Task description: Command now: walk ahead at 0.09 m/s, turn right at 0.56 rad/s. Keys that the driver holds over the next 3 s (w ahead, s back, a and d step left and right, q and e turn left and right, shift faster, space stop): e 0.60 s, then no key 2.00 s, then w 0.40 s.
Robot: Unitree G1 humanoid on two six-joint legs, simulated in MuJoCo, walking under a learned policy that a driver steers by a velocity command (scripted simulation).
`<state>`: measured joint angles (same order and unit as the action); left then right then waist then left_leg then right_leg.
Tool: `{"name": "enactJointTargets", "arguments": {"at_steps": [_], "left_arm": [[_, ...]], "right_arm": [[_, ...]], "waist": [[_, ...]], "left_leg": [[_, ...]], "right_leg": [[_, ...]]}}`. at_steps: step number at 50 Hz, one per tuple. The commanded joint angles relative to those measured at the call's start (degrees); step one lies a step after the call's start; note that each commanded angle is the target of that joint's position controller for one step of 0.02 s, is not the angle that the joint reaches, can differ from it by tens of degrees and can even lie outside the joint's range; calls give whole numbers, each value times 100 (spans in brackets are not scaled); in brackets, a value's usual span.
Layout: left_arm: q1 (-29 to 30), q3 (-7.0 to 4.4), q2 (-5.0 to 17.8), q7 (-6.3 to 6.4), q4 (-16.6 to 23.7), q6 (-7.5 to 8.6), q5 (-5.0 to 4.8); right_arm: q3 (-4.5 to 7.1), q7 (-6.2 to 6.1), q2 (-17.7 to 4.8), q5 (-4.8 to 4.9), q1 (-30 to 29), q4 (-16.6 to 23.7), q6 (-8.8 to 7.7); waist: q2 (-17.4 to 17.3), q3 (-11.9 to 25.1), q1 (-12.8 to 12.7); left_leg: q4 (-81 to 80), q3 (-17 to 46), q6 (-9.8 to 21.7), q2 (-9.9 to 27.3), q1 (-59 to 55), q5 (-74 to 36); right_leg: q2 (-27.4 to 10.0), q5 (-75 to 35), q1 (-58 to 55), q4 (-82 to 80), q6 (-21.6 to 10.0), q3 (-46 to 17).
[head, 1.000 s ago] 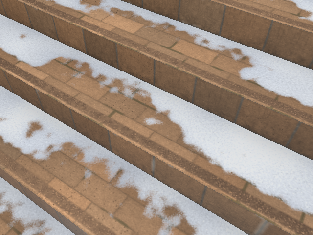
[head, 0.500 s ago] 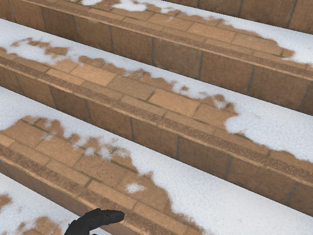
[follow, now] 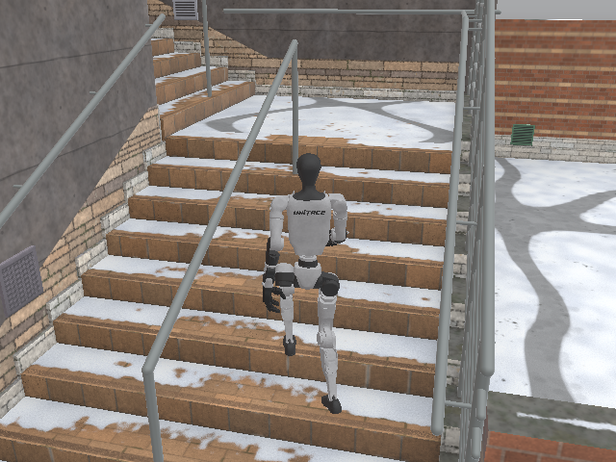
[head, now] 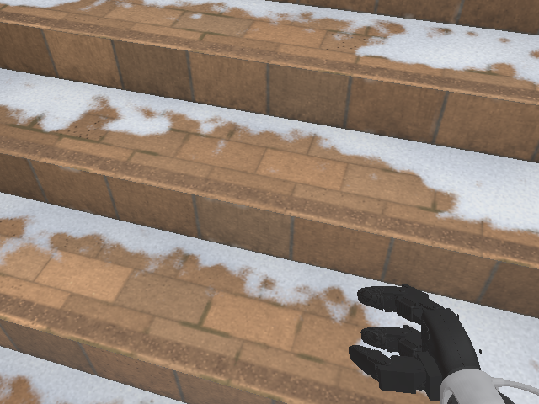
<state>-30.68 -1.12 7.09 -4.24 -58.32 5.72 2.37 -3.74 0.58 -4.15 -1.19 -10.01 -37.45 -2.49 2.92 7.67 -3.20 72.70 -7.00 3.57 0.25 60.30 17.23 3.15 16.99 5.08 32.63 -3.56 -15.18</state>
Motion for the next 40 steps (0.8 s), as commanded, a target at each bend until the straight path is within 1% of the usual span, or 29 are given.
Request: {"name": "enactJointTargets", "arguments": {"at_steps": [1,2,3,4,5,6,7,8,10,11,12,14,16,18,20,24,25,26,27,28,29,30,31,32,33,34,36,38,40], "left_arm": [[440,-310,461,-87,671,162,-217],[882,-498,742,-117,851,11,-265],[910,-498,650,46,758,-3,-218],[738,-449,556,206,581,-33,-20],[1023,-290,265,223,625,-124,25],[1252,-172,24,219,730,-199,32],[1315,-62,-115,165,732,-270,-6],[1419,10,-93,36,747,-260,-36],[1788,-38,488,-111,931,-142,-65],[1876,-84,632,-150,865,-100,-67],[2420,-108,774,-215,1083,-125,-131],[2800,-130,976,-108,1188,-139,-104],[2862,-39,931,20,1280,-121,-200],[2518,-90,1042,2,1168,-147,-68],[2603,-211,1248,-49,1161,-99,-70],[2723,-176,979,-27,1387,-50,-59],[2425,-238,1050,-8,1297,-2,-119],[2000,-445,1387,69,1095,84,-157],[1581,-567,1569,159,857,76,-55],[2017,-807,2314,457,1014,221,-212],[1462,-792,1985,644,869,308,-141],[1333,-694,1667,716,825,380,-11],[1584,-616,1426,718,917,369,53],[1974,-563,1403,657,1132,321,-85],[2218,-490,1261,616,1322,257,-170],[2301,-402,1169,635,1469,114,-65],[2325,-263,1011,684,1797,-92,-77],[2181,-276,1105,717,1926,-83,-150],[2179,-274,1218,760,2008,37,-181]], "right_arm": [[595,-146,-1755,-431,2816,-212,29],[619,-204,-1870,-352,2634,-495,-219],[612,-267,-1678,-34,1843,-614,-385],[473,-237,-953,164,1334,-704,-451],[380,-241,-366,62,985,-788,-520],[383,-314,-133,56,755,-880,-569],[425,-400,-145,43,617,-898,-606],[490,-475,-345,-22,554,-865,-670],[566,-411,-616,-111,696,-857,-682],[657,-392,-852,-150,735,-810,-654],[758,-316,-1137,-158,897,-840,-593],[795,-224,-1170,-237,1285,-961,-512],[795,-160,-1250,-385,1563,-1007,-477],[810,-103,-1415,-284,919,-753,-694],[876,-121,-1612,-90,608,-572,-798],[964,-287,-1741,-77,913,-649,-606],[953,-267,-1730,-50,958,-636,-484],[907,-238,-1546,-70,1114,-694,-422],[823,-227,-1404,-147,1025,-790,-278],[736,-199,-972,-92,709,-243,-398],[709,-257,-1102,-79,-221,-66,-413],[613,-237,-846,11,-399,94,-451],[604,-182,-835,68,-243,29,-407],[661,-153,-1087,24,68,-49,-379],[710,-144,-1293,14,244,-112,-380],[695,-176,-1341,0,300,-115,-352],[688,-221,-1420,-111,596,-47,-282],[617,-147,-1294,-274,814,-114,-219],[563,-52,-1171,-230,870,-189,-178]], "waist": [[-2295,2729,1595],[-1348,1270,1254],[-1035,326,765],[-343,367,461],[-259,328,262],[-33,152,15],[-431,213,-53],[-338,266,-59],[-73,362,-42],[-272,289,11],[-485,130,131],[-428,69,318],[-350,30,367],[-410,-101,-30],[-591,-155,28],[-325,-157,256],[-345,-171,208],[-269,36,205],[66,-158,130],[1614,-327,320],[917,-230,-363],[715,14,-378],[440,182,-182],[356,251,-28],[-87,218,101],[-546,125,202],[-335,156,329],[-196,117,256],[-54,-6,201]], "left_leg": [[-4532,6142,2445,2552,-6362,-1425],[-4873,5794,1834,2160,-5065,476],[-4855,4688,1424,2029,-3849,1609],[-4637,3670,1264,1970,-3337,1334],[-4635,2966,1208,1848,-2985,806],[-4813,2360,1054,1621,-2758,504],[-5000,2058,1067,1514,-2652,-192],[-5112,1506,955,1333,-2699,-606],[-5280,618,699,1123,-2843,-513],[-5399,354,661,1075,-2951,-407],[-5888,150,743,1246,-3246,-393],[-6045,398,886,1621,-3915,-335],[-6189,532,1003,1956,-4649,-230],[-6287,-239,642,1657,-4092,-658],[-6194,-498,489,1506,-4084,-624],[-5624,-279,785,2001,-5575,-332],[-5354,-266,796,2025,-5540,-52],[-4881,-285,581,1854,-5290,472],[-3956,-588,342,1454,-5259,847],[-3565,-871,-109,815,-3598,762],[-2646,-456,-297,676,-2506,1200],[-1705,119,-278,681,-1839,1399],[-621,738,-371,634,-1516,1398],[328,1095,-354,433,-1384,1534],[956,1348,-353,429,-1463,1317],[1025,1608,-373,435,-1539,574],[748,1493,-530,235,-1532,352],[-93,1309,-805,198,-1625,549],[-1105,1248,-926,335,-2137,388]], "right_leg": [[915,386,3696,5690,341,-317],[496,-302,4500,6656,314,-348],[-1,-657,4718,6688,304,60],[-322,-602,4335,6431,267,384],[-597,-61,4170,6496,252,509],[-808,303,4049,6114,266,562],[-751,266,4015,6435,178,701],[-705,-20,4017,6402,118,737],[-725,-843,3954,5373,244,775],[-660,-1102,3947,5298,276,865],[-654,-255,4087,5230,352,1277],[-795,-287,4594,5132,363,947],[-1046,-316,4999,4897,401,664],[-1180,-352,3722,4134,339,1004],[-1069,84,2879,3066,470,1219],[-902,357,2757,492,407,1406],[-756,-88,2342,-225,300,1585],[-479,-690,1556,-615,127,1622],[-384,-864,1343,-1626,119,1582],[-1030,-473,919,-1261,-775,187],[-1207,86,89,-1418,-1106,-539],[-1342,-292,-406,-1392,-1154,-766],[-1412,-1010,-564,-1337,-1171,-959],[-1714,-2260,-403,-1234,-1339,-1044],[-1859,-2694,13,-1154,-1405,-933],[-1837,-2046,644,-1107,-1461,-912],[-1649,-1561,965,-971,-1557,-789],[-1488,-896,968,-1097,-1378,-748],[-1430,-652,1186,-1087,-1051,-722]]}}
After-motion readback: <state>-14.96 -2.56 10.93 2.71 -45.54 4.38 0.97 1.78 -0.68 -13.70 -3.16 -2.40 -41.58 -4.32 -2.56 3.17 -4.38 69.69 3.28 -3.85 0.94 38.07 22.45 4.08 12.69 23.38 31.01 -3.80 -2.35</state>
